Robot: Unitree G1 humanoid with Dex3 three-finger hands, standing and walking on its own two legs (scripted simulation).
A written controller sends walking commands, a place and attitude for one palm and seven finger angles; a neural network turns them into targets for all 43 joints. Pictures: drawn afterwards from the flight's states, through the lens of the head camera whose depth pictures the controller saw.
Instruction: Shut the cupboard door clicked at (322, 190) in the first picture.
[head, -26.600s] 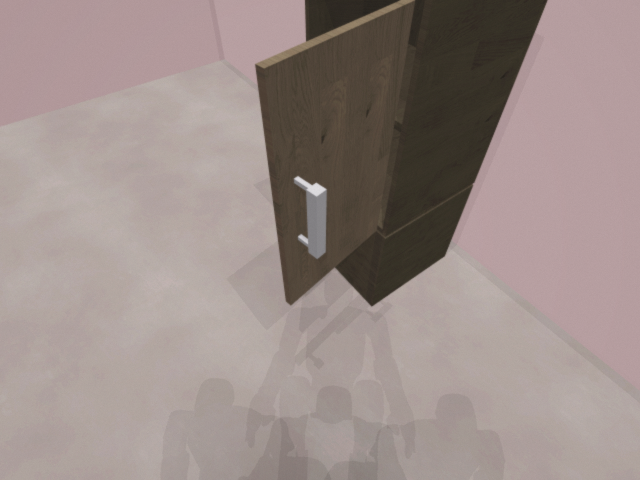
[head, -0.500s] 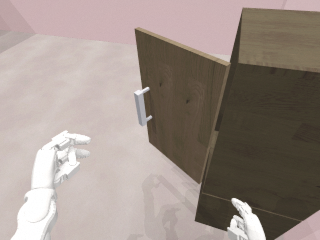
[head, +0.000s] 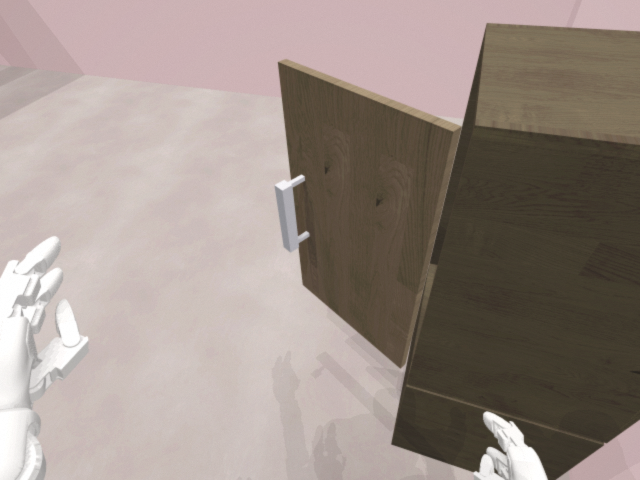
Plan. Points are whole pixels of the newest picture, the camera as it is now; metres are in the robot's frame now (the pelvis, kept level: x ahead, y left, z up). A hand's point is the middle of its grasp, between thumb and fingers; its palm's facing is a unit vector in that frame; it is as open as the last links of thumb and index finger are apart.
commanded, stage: draw the hand back to the body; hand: left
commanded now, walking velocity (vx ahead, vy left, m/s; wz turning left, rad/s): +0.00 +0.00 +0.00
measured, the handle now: (295, 213) +0.63 +0.15 -0.05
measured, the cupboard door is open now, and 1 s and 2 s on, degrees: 62 62 62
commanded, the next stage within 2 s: step back with the hand held close in 0.12 s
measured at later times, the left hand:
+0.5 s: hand (88, 342) +0.20 +0.27 +0.14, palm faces +0.38 -0.79 -0.48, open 7.4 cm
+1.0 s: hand (33, 392) +0.14 +0.28 +0.15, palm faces +0.48 -0.75 -0.45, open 7.4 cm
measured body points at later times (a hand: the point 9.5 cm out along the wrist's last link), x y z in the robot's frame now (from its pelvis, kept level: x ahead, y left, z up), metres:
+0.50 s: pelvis -0.01 +0.01 +0.00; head +0.01 -0.01 +0.44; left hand +0.17 +0.31 +0.17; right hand +0.15 -0.25 -0.10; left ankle -0.03 +0.10 -0.74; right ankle +0.02 -0.12 -0.74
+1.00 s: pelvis -0.06 +0.01 -0.03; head -0.05 +0.02 +0.42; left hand +0.11 +0.32 +0.17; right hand +0.11 -0.23 -0.10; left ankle -0.03 +0.10 -0.74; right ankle +0.02 -0.13 -0.74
